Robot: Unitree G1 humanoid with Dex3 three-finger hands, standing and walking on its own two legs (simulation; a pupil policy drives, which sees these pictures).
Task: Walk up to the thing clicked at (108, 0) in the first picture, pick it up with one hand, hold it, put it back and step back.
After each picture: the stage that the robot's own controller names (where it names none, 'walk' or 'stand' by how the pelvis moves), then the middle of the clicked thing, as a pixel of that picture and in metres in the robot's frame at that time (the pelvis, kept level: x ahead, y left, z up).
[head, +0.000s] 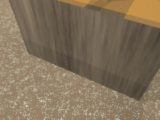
stand; out of the picture +1.03 -0.13 +0.09
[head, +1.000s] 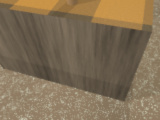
walk; out of the picture +0.93 +0.14 +0.12
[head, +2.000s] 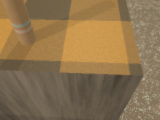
walk; (18, 15) +0.55 +0.29 +0.13
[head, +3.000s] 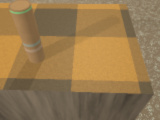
stand; (29, 35) +0.50 +0.24 +0.09
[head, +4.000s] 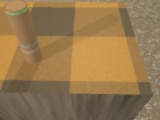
stand; (26, 36) +0.49 +0.24 +0.09
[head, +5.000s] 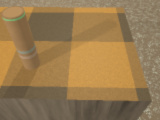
stand; (24, 41) +0.47 +0.25 +0.09
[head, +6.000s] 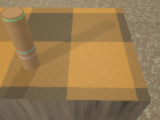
stand; (23, 42) +0.47 +0.25 +0.09
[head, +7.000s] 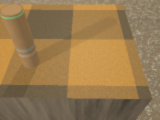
rise first; (23, 40) +0.47 +0.25 +0.09
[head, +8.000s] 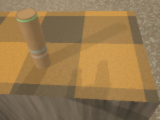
rise first; (36, 42) +0.48 +0.24 +0.09
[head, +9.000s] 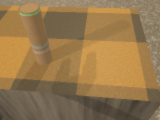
go down; (38, 37) +0.49 +0.23 +0.10
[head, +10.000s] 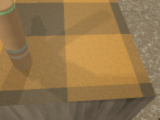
go down; (13, 39) +0.45 +0.22 +0.11
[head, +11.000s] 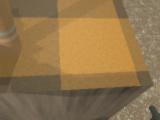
close in; out of the picture +0.47 +0.23 +0.14
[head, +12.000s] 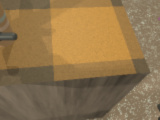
close; out of the picture +0.49 +0.24 +0.16
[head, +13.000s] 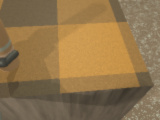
lift; out of the picture +0.42 +0.25 +0.15
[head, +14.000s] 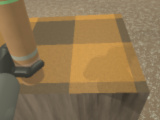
lift; (21, 43) +0.32 +0.18 +0.24
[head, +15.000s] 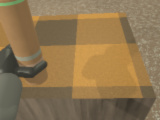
hold; (25, 44) +0.33 +0.18 +0.23
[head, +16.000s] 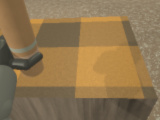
crouch; (19, 35) +0.33 +0.19 +0.27
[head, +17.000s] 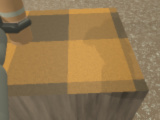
crouch; (9, 2) +0.45 +0.21 +0.28
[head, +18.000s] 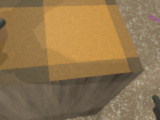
lower; out of the picture +0.51 +0.24 +0.15
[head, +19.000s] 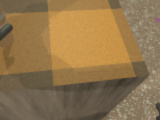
lower; out of the picture +0.50 +0.24 +0.16
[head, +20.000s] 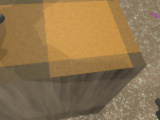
lower; out of the picture +0.52 +0.24 +0.17
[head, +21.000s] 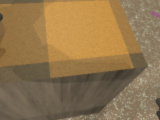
lower; out of the picture +0.52 +0.25 +0.17
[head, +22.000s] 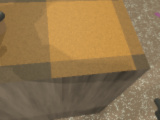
loosen; out of the picture +0.52 +0.24 +0.17
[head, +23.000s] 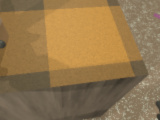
withdraw; out of the picture +0.50 +0.24 +0.16
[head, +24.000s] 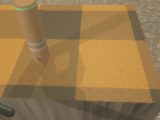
sink last; (34, 33) +0.48 +0.22 +0.12
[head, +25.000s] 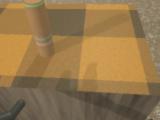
stand; (41, 29) +0.52 +0.23 +0.11
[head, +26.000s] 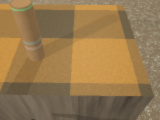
stand; (30, 33) +0.51 +0.23 +0.10
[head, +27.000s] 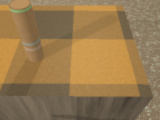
stand; (29, 34) +0.51 +0.24 +0.10
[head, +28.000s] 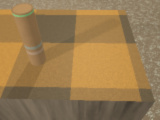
walk; (31, 38) +0.50 +0.23 +0.09
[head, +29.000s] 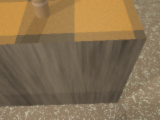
walk; out of the picture +0.71 +0.25 +0.12
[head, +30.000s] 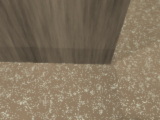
walk; out of the picture +1.11 +0.20 +0.12
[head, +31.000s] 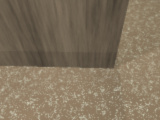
stand; out of the picture +1.19 +0.20 +0.11
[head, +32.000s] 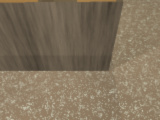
stand; out of the picture +1.18 +0.23 +0.09
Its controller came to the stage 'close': yes
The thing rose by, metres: 0.21
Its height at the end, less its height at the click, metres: +0.00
